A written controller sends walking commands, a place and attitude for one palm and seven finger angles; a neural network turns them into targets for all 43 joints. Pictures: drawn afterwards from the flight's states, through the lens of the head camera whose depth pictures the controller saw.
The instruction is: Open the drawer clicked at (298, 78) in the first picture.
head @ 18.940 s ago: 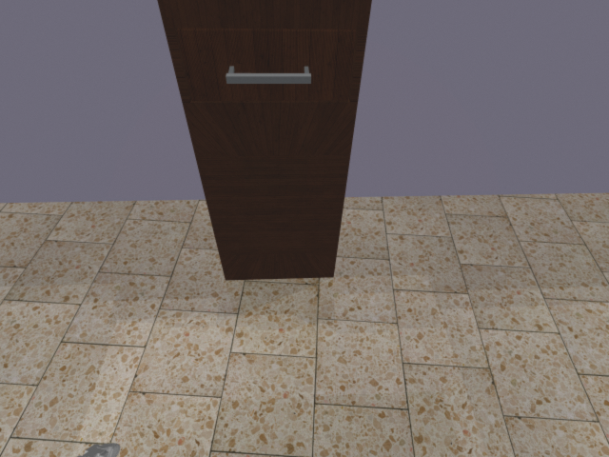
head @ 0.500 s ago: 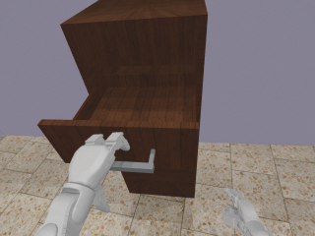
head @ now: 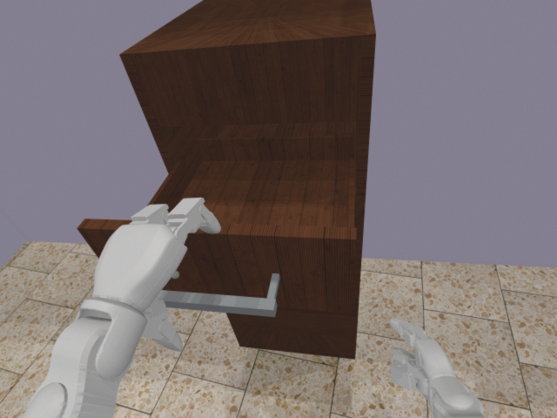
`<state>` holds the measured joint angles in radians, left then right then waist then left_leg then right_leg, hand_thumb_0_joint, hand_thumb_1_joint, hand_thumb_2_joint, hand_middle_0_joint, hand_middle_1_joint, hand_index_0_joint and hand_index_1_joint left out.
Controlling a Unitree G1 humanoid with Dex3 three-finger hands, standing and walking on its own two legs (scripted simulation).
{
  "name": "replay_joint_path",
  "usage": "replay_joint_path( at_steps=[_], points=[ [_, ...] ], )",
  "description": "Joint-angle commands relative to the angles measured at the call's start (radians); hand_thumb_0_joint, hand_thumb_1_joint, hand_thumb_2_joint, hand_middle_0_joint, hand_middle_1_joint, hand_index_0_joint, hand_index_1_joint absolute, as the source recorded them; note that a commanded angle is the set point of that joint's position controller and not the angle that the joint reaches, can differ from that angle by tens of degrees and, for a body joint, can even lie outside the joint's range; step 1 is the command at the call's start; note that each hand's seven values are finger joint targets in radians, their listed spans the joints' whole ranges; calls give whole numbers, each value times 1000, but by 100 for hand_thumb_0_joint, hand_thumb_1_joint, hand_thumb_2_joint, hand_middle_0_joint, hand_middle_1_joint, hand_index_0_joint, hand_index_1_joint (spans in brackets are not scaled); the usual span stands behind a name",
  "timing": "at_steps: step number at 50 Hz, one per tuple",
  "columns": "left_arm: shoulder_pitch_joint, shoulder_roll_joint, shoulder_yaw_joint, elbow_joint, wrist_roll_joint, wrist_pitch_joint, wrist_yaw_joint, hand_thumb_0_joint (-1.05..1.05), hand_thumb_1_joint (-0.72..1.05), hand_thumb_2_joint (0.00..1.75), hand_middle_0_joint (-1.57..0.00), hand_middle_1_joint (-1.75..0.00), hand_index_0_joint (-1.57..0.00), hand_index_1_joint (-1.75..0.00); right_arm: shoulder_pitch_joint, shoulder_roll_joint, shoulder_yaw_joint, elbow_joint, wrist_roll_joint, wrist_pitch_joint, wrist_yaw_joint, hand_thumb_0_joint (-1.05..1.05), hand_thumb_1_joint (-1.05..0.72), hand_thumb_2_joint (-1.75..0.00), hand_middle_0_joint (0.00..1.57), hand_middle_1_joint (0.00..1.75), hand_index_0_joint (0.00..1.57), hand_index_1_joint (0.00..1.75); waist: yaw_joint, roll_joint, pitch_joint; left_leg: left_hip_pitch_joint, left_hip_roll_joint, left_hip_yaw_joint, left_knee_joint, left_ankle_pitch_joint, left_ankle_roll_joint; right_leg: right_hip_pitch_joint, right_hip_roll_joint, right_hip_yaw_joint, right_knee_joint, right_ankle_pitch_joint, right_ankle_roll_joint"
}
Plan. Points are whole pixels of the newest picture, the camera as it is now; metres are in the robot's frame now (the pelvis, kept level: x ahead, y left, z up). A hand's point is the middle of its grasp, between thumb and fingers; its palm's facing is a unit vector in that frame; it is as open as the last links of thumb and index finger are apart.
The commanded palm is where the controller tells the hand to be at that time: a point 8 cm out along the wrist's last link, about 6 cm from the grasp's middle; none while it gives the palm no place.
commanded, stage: lift the hand off the handle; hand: left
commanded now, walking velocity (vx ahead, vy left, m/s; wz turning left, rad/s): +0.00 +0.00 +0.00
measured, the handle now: (212, 290) +0.25 +0.15 +0.09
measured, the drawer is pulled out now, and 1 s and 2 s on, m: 0.29 0.29 0.29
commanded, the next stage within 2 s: draw the hand back to the body in 0.40 s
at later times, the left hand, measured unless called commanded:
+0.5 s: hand (164, 232) +0.22 +0.15 +0.24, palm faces +0.38 -0.31 -0.87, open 13.9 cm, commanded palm +0.17 +0.16 +0.29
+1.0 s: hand (123, 238) +0.22 +0.20 +0.23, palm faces +0.39 -0.21 -0.90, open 13.9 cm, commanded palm +0.16 +0.21 +0.29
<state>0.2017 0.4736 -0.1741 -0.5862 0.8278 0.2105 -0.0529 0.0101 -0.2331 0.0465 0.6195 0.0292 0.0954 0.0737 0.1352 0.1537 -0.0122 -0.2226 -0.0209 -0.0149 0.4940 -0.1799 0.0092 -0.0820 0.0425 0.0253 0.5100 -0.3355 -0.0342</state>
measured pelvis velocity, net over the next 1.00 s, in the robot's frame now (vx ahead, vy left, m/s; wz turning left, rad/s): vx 0.00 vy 0.01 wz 0.01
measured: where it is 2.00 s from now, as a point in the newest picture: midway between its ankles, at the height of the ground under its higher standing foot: outside the picture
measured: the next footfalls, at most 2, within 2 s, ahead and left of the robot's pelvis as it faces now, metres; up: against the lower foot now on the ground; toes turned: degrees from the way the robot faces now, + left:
none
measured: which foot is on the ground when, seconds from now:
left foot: down 0.00-1.00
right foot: down 0.00-1.00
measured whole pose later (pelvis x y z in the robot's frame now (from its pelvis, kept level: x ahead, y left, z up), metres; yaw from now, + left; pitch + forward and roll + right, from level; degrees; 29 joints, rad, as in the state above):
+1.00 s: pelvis +0.00 +0.01 +0.00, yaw +1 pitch -4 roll +0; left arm 0.16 0.56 0.06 -0.71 0.68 0.25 -0.05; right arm 0.02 -0.25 0.07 0.57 0.06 0.12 0.07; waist 0.12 0.13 -0.01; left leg -0.28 -0.03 -0.02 0.55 -0.20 0.02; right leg -0.13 0.03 0.02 0.56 -0.36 -0.02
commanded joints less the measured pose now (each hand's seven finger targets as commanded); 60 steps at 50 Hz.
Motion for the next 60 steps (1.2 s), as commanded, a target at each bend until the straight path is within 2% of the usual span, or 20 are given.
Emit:
replay_joint_path(
  at_steps=[1,6,8,15,18,20,23,25,28,30,33,35,43,49,53,55,56,57,58,60],
  points=[
    [-295,129,154,-228,15,-10,47,0,-50,30,-30,-120,-30,-120,-246,-56,-19,-183,5,-47,5,0,-90,-90,20,30,20,30,-18,-127,-123,188,-1,15,-31,144,13,-161,-22,23,-149,172,13],
    [-306,130,182,-169,-26,12,22,0,-50,30,-30,-120,-30,-120,-245,-58,-13,-185,13,-27,15,0,-90,-90,20,30,20,30,-16,-151,-96,165,-2,23,-43,136,12,-154,-26,10,-147,191,20],
    [-307,196,264,-224,-72,15,22,0,-50,30,-30,-120,-30,-120,-255,-68,-12,-209,31,-22,20,0,-90,-90,20,30,20,30,-15,-135,-123,150,7,29,-36,132,9,-124,-27,14,-123,218,19],
    [-315,141,219,-309,-102,21,18,0,-50,30,-30,-120,-30,-120,-260,-58,-8,-231,28,-15,38,0,-90,-90,20,30,20,30,-17,-116,-144,152,4,27,-21,158,10,-148,-25,-9,-106,215,23],
    [-256,217,312,-322,-139,25,33,0,-50,30,-30,-120,-30,-120,-247,-79,-12,-244,40,-11,30,0,-90,-90,20,30,20,30,-17,-113,-150,135,11,35,-10,132,8,-134,-28,-2,-93,226,25],
    [-281,140,241,-268,-114,19,34,0,-50,30,-30,-120,-30,-120,-238,-59,-9,-226,27,-14,36,0,-90,-90,20,30,20,30,-23,-155,-115,137,4,30,-12,124,9,-180,-24,-12,-106,176,26],
    [-299,186,278,-354,-145,7,50,0,-50,30,-30,-120,-30,-120,-246,-77,-16,-247,42,-20,31,0,-90,-90,20,30,20,30,-29,-85,-139,142,16,31,-9,96,8,-170,-23,-12,-87,164,22],
    [-311,115,206,-302,-116,5,52,0,-50,30,-30,-120,-30,-120,-234,-54,-15,-232,27,-28,34,0,-90,-90,20,30,20,30,-26,-129,-137,155,6,24,-4,113,11,-193,-21,-19,-95,147,22],
    [-328,235,330,-306,-139,2,70,0,-50,30,-30,-120,-30,-120,-230,-77,-15,-230,35,-23,22,0,-90,-90,20,30,20,30,-24,-101,-138,129,12,27,-5,69,6,-175,-21,-5,-90,126,19],
    [-290,168,280,-267,-119,1,69,0,-50,30,-30,-120,-30,-120,-230,-55,-13,-229,24,-25,28,0,-90,-90,20,30,20,30,-15,-124,-137,139,6,24,-1,96,9,-189,-19,-13,-93,126,19],
    [-257,240,357,-304,-155,9,70,0,-50,30,-30,-120,-30,-120,-234,-77,-10,-242,41,-17,24,0,-90,-90,20,30,20,30,-18,-98,-146,116,14,28,5,90,4,-166,-22,-11,-76,166,21],
    [-241,180,305,-267,-133,12,60,0,-50,30,-30,-120,-30,-120,-231,-61,-8,-236,30,-19,29,0,-90,-90,20,30,20,30,-17,-128,-125,118,5,25,4,100,8,-190,-21,-16,-88,150,24],
    [-249,286,400,-300,-150,24,55,0,-50,30,-30,-120,-30,-120,-235,-84,-7,-243,43,-26,1,0,-90,-90,20,30,20,30,-27,-96,-116,107,11,20,6,49,7,-199,-23,-11,-89,111,24],
    [-274,261,361,-295,-119,27,34,0,-50,30,-30,-120,-30,-120,-242,-76,-1,-243,31,-31,-7,0,-90,-90,20,30,20,30,-10,-67,-144,116,-1,9,0,60,9,-197,-18,-23,-85,94,20],
    [-193,353,459,-316,-145,31,34,0,-50,30,-30,-120,-30,-120,-237,-98,-5,-249,46,-32,-18,0,-90,-90,20,30,20,30,-11,-58,-160,103,11,9,3,73,4,-165,-21,-19,-67,140,20],
    [-123,320,445,-287,-129,41,24,0,-50,30,-30,-120,-30,-120,-224,-86,-3,-246,35,-27,-18,0,-90,-90,20,30,20,30,-5,-97,-162,107,3,10,12,119,8,-167,-22,-26,-70,178,26],
    [-240,-40,425,-452,-800,-153,64,0,-47,32,-30,-118,-30,-118,-112,-17,-14,-295,17,-105,-45,0,-90,-90,20,30,20,30,-112,-202,-62,215,24,4,25,48,40,-235,-4,-35,-144,209,5],
    [-87,106,547,-304,-815,-223,104,0,-43,33,-29,-115,-29,-115,-89,-54,-14,-246,1,-146,-68,0,-90,-90,20,30,20,30,-94,-273,-29,215,45,0,13,8,35,-253,-6,-17,-162,174,4],
    [-2,148,645,-305,-894,-259,121,0,-40,34,-29,-113,-29,-113,-83,-78,-18,-214,-4,-161,-85,0,-90,-90,20,30,20,30,-74,-284,-14,177,48,2,-1,-2,26,-225,-21,-1,-187,174,4],
    [-67,103,625,-374,-916,-340,132,0,-32,37,-29,-109,-29,-109,-52,-55,-17,-206,-4,-191,-100,0,-90,-90,20,30,20,30,-81,-196,-75,213,52,11,-21,30,22,-197,-38,-16,-181,189,12]
  ],
)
